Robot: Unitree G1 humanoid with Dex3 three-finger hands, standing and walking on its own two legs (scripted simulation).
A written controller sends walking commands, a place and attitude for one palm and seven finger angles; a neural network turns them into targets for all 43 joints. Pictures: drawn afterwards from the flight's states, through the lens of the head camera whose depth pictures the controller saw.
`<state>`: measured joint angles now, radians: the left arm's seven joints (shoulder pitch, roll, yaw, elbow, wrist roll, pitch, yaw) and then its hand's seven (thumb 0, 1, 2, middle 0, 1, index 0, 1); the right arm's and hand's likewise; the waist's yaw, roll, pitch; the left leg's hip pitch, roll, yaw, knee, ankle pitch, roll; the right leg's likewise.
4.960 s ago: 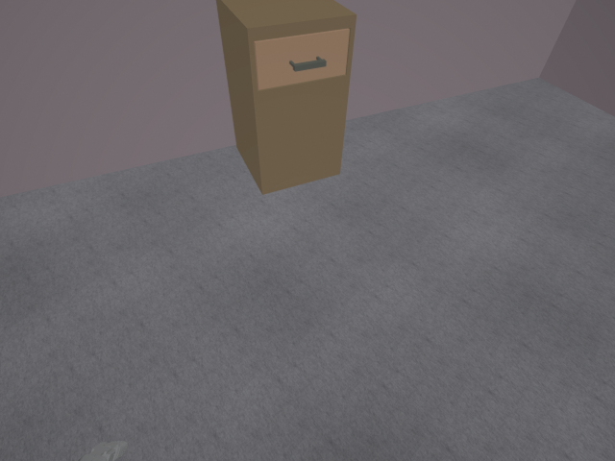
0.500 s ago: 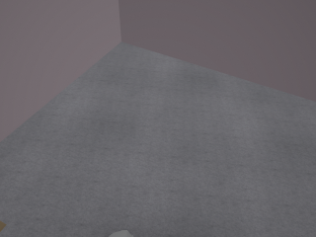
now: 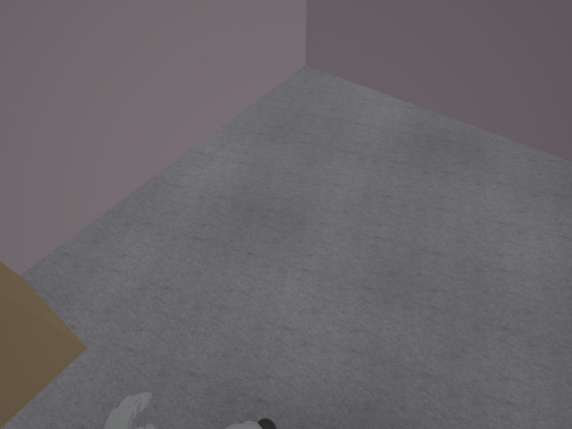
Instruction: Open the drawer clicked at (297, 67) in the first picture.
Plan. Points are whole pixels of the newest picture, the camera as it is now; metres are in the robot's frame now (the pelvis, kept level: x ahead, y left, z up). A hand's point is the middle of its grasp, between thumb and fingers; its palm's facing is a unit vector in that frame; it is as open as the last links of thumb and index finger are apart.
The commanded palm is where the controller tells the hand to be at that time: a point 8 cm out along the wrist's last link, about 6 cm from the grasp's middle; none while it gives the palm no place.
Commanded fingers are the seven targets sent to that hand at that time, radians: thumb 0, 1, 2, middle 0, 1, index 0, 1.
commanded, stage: turn to face it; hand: left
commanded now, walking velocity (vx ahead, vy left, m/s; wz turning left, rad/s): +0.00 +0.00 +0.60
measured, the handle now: out of the picture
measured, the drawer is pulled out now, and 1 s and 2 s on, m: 0.00 0.00 0.00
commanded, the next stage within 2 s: take the last steps up to it in 1.32 s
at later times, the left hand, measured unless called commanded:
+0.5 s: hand out of the picture -0.07 +0.20 -0.18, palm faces +0.38 -0.89 -0.26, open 7.4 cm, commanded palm none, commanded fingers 0.00 0.90 0.90 -0.20 -0.30 -0.20 -0.30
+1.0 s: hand out of the picture -0.01 +0.20 -0.12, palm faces +0.57 -0.76 -0.32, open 7.3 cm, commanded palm none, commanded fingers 0.00 0.90 0.90 -0.20 -0.30 -0.20 -0.30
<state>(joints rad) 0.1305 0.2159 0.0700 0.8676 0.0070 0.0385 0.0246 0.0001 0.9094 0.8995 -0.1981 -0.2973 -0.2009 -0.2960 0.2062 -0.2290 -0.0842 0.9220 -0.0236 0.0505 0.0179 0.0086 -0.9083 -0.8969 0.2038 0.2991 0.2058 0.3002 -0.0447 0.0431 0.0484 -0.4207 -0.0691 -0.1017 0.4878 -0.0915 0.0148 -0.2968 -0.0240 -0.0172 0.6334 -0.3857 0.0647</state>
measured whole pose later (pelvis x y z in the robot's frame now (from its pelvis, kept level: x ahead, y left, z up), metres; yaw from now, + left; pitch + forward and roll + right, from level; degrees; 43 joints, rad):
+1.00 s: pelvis +0.01 -0.04 +0.00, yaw +38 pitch -1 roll +2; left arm 0.15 0.19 0.02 0.83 0.02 0.01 0.02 0.00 0.91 0.90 -0.20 -0.30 -0.21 -0.30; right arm 0.21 -0.28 -0.09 0.93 -0.02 0.08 0.02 0.01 -0.91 -0.90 0.20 0.30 0.20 0.30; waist -0.04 0.07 0.08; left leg -0.46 -0.05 -0.06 1.07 -0.46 -0.04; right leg -0.26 -0.08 -0.11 0.59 -0.31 -0.02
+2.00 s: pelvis +0.04 +0.02 +0.02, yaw +55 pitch -2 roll +2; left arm 0.34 0.14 0.03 1.03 0.02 -0.05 0.02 -0.01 0.93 0.90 -0.20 -0.30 -0.20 -0.30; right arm 0.37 -0.21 -0.06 1.10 -0.03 0.02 0.02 0.01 -0.91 -0.90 0.20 0.30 0.20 0.30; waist -0.01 0.04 0.00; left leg -0.46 0.04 0.02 1.06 -0.25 0.01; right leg -0.10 -0.05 -0.14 0.42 -0.28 -0.03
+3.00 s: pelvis +0.15 +0.31 +0.00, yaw +55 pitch -1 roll +1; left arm 0.11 0.11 0.02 1.01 0.01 -0.02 0.04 -0.01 0.92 0.90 -0.20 -0.30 -0.20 -0.30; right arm 0.35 -0.12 -0.03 1.13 0.01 0.02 -0.03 0.01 -0.91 -0.90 0.20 0.30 0.20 0.30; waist -0.05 0.02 0.10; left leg -0.26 0.02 0.06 0.89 -0.57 -0.02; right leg -0.33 -0.05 -0.12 0.55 -0.21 -0.05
